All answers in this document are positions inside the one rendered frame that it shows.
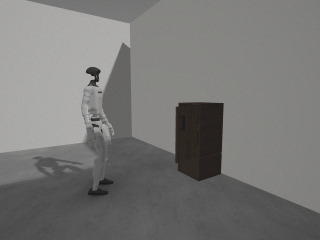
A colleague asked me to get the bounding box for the cupboard door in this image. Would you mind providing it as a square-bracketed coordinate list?
[175, 105, 198, 163]

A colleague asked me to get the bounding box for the right robot forearm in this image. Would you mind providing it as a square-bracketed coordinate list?
[81, 105, 94, 132]

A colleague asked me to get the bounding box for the robot right upper arm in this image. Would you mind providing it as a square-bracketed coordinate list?
[81, 86, 94, 112]

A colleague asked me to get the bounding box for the left robot forearm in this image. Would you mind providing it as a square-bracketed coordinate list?
[99, 107, 108, 124]

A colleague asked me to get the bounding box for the right robot hand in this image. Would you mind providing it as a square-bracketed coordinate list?
[86, 130, 100, 150]

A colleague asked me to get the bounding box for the right robot thigh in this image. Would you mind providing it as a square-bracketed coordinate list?
[93, 125, 106, 164]

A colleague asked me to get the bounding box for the handle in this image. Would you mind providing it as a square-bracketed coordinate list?
[179, 115, 185, 131]

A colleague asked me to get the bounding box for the robot head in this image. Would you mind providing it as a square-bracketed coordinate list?
[86, 67, 101, 87]

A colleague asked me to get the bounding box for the left robot hand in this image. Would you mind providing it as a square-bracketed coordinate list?
[105, 122, 114, 135]

